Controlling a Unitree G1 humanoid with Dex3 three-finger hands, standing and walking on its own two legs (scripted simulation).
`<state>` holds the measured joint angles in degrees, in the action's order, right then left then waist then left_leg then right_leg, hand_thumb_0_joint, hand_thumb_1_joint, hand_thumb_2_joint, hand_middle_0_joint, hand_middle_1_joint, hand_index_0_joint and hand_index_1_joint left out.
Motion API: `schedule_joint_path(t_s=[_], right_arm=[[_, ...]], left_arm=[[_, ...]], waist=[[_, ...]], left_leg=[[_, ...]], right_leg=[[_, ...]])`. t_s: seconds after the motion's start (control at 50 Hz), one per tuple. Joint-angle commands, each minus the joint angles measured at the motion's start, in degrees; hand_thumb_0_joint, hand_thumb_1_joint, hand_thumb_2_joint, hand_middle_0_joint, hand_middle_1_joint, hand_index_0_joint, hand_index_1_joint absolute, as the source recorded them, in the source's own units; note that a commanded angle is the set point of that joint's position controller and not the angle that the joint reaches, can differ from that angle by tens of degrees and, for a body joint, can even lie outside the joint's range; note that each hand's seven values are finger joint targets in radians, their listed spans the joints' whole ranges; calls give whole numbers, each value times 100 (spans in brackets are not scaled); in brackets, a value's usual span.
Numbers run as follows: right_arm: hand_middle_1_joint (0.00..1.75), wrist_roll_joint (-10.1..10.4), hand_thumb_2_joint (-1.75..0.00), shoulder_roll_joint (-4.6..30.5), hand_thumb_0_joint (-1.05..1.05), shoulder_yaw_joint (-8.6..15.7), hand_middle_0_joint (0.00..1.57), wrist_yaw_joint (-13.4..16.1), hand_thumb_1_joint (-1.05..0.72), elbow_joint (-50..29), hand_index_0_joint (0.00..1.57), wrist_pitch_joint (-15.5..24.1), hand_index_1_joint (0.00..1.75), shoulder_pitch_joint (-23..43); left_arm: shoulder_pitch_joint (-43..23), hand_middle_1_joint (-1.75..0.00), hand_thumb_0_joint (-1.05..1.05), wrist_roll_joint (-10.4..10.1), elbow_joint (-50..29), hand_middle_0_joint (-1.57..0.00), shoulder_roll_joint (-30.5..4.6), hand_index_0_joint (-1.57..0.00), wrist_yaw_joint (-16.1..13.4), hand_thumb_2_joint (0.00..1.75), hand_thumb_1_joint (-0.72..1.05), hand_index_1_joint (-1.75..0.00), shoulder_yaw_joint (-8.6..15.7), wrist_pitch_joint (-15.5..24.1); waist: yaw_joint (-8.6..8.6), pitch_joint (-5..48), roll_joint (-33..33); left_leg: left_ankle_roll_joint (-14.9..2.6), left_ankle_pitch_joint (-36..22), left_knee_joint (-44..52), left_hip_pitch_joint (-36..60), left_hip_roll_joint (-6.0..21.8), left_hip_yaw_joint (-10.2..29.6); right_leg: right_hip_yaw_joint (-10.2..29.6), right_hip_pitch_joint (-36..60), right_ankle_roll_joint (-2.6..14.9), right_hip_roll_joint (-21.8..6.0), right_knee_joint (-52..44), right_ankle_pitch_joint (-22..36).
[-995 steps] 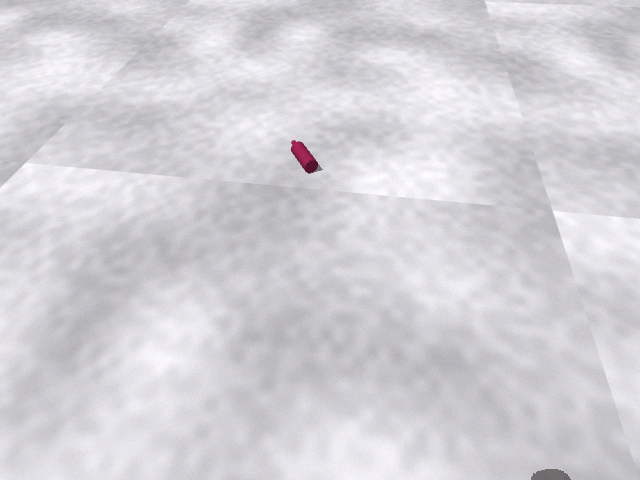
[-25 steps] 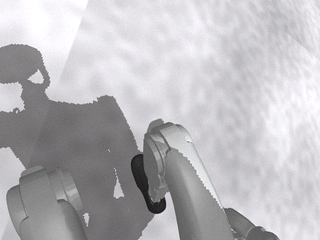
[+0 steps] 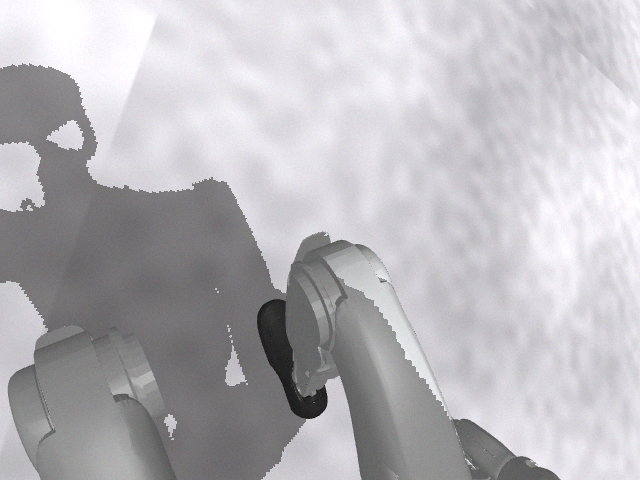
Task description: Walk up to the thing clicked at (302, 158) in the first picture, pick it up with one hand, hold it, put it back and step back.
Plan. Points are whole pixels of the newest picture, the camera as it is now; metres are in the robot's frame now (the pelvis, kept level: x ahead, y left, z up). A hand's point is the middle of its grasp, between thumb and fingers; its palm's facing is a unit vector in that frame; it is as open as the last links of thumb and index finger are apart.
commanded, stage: close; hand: left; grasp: from above
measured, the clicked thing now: out of the picture +0.46 +0.35 -0.27
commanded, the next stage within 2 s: settle in 0.76 s
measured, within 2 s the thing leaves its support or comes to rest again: leaves its support in 1.16 s
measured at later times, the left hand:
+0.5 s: hand out of the picture +0.45 +0.32 -0.24, palm faces -0.46 -0.14 -0.88, open 10.6 cm
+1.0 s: hand out of the picture +0.45 +0.32 -0.24, palm faces -0.46 -0.14 -0.88, open 10.4 cm
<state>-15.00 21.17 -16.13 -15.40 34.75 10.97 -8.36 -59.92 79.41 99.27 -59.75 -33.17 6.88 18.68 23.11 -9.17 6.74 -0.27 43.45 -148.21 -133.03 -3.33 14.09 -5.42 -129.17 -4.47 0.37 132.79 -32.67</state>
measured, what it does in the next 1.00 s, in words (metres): stands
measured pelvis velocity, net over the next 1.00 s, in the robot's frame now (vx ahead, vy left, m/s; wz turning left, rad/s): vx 0.00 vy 0.00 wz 0.00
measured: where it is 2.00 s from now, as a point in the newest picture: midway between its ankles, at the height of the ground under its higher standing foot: (227, 435)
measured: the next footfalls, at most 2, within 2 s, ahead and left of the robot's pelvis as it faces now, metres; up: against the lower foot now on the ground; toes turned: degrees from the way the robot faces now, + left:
none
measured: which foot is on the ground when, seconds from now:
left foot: down 0.00-1.00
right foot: down 0.00-1.00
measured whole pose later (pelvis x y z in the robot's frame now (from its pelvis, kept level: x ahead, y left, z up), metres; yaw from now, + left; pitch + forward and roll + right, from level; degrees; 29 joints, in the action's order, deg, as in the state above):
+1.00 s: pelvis +0.00 +0.00 +0.00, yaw +0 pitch +28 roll -16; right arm -14.4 21.4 -16.3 -14.9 34.1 11.7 -9.0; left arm -61.8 79.2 98.9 -59.6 -32.7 6.2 16.8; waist 23.4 -8.5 6.5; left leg -0.4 42.8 -146.9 -133.4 -3.2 13.6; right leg -5.3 -129.5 -4.0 0.1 131.8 -32.3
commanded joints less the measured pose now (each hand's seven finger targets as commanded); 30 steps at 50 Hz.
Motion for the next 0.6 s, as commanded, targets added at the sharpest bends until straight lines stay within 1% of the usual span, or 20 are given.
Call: schedule_joint_path(t_s=[0.0, 0.04, 0.08, 0.1, 0.12, 0.14, 0.16, 0.18, 0.2, 0.24, 0.26, 0.3, 0.36, 0.38, 0.4, 0.42, 0.46, 0.5, 0.56, 0.58], right_arm=[[30, 61, -90, 1898, 0, 631, 20, 85, -89, 91, 20, 10, 30, -943], [30, 34, -90, 1856, 0, 598, 20, 65, -89, 108, 20, 44, 30, -898], [30, 35, -90, 1918, 0, 680, 20, 49, -89, 108, 20, 102, 30, -919], [30, 48, -90, 1926, 0, 682, 20, 69, -89, 139, 20, 103, 30, -957], [30, 72, -90, 1948, 0, 702, 20, 46, -89, 107, 20, 125, 30, -940], [30, 86, -90, 1925, 0, 694, 20, 42, -89, 131, 20, 143, 30, -875], [30, 75, -90, 1938, 0, 689, 20, 44, -89, 157, 20, 147, 30, -905], [30, 63, -90, 1927, 0, 673, 20, 26, -89, 94, 20, 170, 30, -895], [30, 80, -90, 1910, 0, 648, 20, 11, -89, 107, 20, 197, 30, -900], [30, 82, -90, 1903, 0, 618, 20, -19, -89, 107, 20, 210, 30, -977], [30, 109, -90, 1925, 0, 638, 20, -7, -89, 153, 20, 214, 30, -860], [30, 82, -90, 1911, 0, 615, 20, -47, -89, 108, 20, 238, 30, -926], [30, 92, -90, 1911, 0, 620, 20, -28, -89, 126, 20, 201, 30, -885], [30, 73, -90, 1887, 0, 619, 20, -59, -89, 148, 20, 209, 30, -926], [30, 66, -90, 1876, 0, 600, 20, -56, -89, 145, 20, 208, 30, -893], [30, 52, -90, 1868, 0, 580, 20, -53, -89, 121, 20, 204, 30, -926], [30, 66, -90, 1854, 0, 559, 20, -36, -89, 96, 20, 206, 30, -926], [30, 55, -90, 1909, 0, 570, 20, -37, -89, 121, 20, 211, 30, -985], [30, 88, -90, 1904, 0, 587, 20, 16, -89, 94, 20, 157, 30, -1055], [30, 88, -90, 1878, 0, 578, 20, 24, -89, 110, 20, 147, 30, -1019]], left_arm=[[-1555, -100, 0, 30, -688, -32, -1245, -36, -339, 90, -7, -96, 21, 69], [-1560, -100, 0, 39, -635, -32, -1107, -36, -395, 89, -6, -96, -22, 16], [-1595, -99, 0, 30, -610, -31, -977, -36, -412, 85, -6, -94, -130, -45], [-1627, -99, 0, 33, -484, -30, -1122, -36, -456, 83, -6, -94, -53, -90], [-1666, -98, 0, 60, -539, -31, -1095, -37, -446, 82, -5, -92, -48, -119], [-1650, -98, 0, 7, -445, -31, -1017, -37, -424, 80, -4, -91, -82, -159], [-1736, -97, 0, 14, -582, -34, -1096, -39, -448, 82, -3, -92, -54, -163], [-1594, -98, 0, 44, -286, -34, -894, -39, -418, 82, -2, -93, -165, -211], [-1629, -99, 0, -21, -368, -34, -853, -40, -401, 81, -1, -92, -205, -211], [-1846, -98, 0, -6, -668, -34, -1086, -41, -421, 80, 1, -92, -35, -220], [-1916, -98, 0, -57, -620, -36, -1110, -42, -416, 80, 1, -91, -5, -215], [-1731, -98, 0, -69, -402, -39, -1027, -46, -370, 79, 7, -91, -81, -219], [-1938, -97, 0, -30, -660, -43, -1209, -49, -385, 77, 11, -90, 42, -194], [-1681, -98, 0, 7, -391, -43, -1020, -50, -344, 77, 12, -90, -45, -215], [-1691, -98, 0, -48, -390, -44, -1031, -51, -354, 77, 14, -90, -59, -190], [-1591, -97, 0, -15, -281, -45, -960, -52, -344, 77, 14, -90, -109, -195], [-1640, -98, 0, -32, -410, -46, -1065, -54, -335, 77, 17, -91, -65, -192], [-1640, -97, 0, -43, -379, -49, -1049, -56, -302, 79, 20, -90, -53, -167], [-1666, -96, 0, -49, -365, -57, -1117, -63, -343, 81, 27, -90, -94, -136], [-1705, -96, 0, -56, -408, -58, -1079, -64, -351, 81, 30, -90, -101, -133]], waist=[[332, 3445, -3170], [355, 3383, -2992], [410, 3303, -3044], [372, 3322, -3022], [376, 3252, -3068], [361, 3169, -3023], [355, 3313, -3109], [449, 3224, -2995], [473, 3165, -2938], [382, 3552, -3106], [338, 3530, -3237], [445, 3374, -3092], [321, 3690, -3378], [386, 3515, -3330], [403, 3429, -3184], [454, 3283, -3060], [395, 3320, -2957], [437, 3323, -2963], [439, 3522, -2962], [387, 3577, -2951]], left_leg=[[89, -1356, 1965, 2778, 292, -514], [74, -1277, 1956, 2650, 286, -500], [68, -1209, 1985, 2657, 287, -523], [67, -1137, 2077, 2646, 284, -509], [93, -1116, 2084, 2678, 297, -465], [102, -1029, 2127, 2636, 306, -422], [104, -1136, 2125, 2706, 314, -404], [98, -1130, 2088, 2743, 312, -418], [77, -1164, 2045, 2600, 308, -438], [101, -1547, 2026, 2873, 305, -391], [146, -1508, 2063, 2925, 319, -335], [112, -1464, 2025, 2814, 321, -392], [160, -1592, 2073, 2988, 318, -356], [152, -1638, 2004, 2998, 315, -403], [124, -1506, 2009, 2770, 303, -429], [93, -1423, 1997, 2629, 280, -484], [56, -1395, 1938, 2549, 262, -554], [72, -1536, 1929, 2611, 272, -498], [54, -1461, 2028, 2663, 281, -508], [64, -1460, 2016, 2659, 278, -484]], right_leg=[[-917, 1849, 508, 178, -694, 904], [-931, 1770, 479, 163, -699, 870], [-914, 1721, 464, 168, -711, 852], [-916, 1743, 489, 183, -754, 803], [-917, 1556, 473, 139, -689, 755], [-922, 1466, 481, 125, -692, 670], [-926, 1518, 483, 138, -702, 758], [-909, 1529, 469, 120, -677, 790], [-915, 1635, 458, 147, -705, 840], [-900, 1689, 457, 118, -636, 1067], [-903, 1547, 479, 80, -572, 1007], [-899, 1745, 460, 122, -626, 1040], [-893, 1684, 503, 100, -569, 1078], [-900, 1626, 485, 116, -566, 1110], [-910, 1754, 480, 143, -615, 1059], [-895, 1800, 481, 152, -678, 1035], [-869, 1871, 470, 141, -746, 1029], [-905, 1833, 484, 132, -719, 1071], [-875, 2059, 485, 170, -795, 1084], [-886, 2012, 492, 163, -763, 1086]])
